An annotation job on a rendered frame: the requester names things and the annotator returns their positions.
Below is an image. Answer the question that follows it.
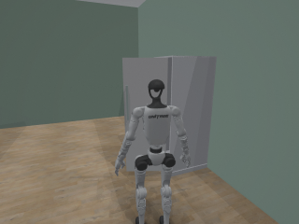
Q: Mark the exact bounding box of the fridge door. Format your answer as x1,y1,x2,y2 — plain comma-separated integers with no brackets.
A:
122,57,168,172

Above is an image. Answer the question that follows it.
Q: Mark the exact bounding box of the left robot upper arm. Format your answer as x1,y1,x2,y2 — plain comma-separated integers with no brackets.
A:
126,106,145,141

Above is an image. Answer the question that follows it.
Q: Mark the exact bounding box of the handle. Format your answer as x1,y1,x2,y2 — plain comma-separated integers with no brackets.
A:
125,85,129,120

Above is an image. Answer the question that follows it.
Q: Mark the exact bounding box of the left robot forearm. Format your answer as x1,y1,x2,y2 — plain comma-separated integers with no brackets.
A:
117,131,132,161

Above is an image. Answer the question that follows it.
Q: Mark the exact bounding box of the robot left hand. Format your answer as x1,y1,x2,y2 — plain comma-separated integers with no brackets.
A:
115,158,126,176

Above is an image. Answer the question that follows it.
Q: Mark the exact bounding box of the humanoid robot torso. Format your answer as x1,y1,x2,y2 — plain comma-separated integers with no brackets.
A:
142,103,172,166

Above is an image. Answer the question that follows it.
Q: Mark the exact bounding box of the robot right hand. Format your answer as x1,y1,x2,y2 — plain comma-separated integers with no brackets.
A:
180,153,191,168

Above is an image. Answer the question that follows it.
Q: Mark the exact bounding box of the robot left shin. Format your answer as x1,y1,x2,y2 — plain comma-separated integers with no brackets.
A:
135,189,146,224

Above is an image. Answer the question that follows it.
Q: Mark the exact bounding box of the right robot upper arm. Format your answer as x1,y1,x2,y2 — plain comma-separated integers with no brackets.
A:
169,105,186,137

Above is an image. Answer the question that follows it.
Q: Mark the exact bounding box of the right robot forearm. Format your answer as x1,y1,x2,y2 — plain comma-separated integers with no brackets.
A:
178,129,189,154

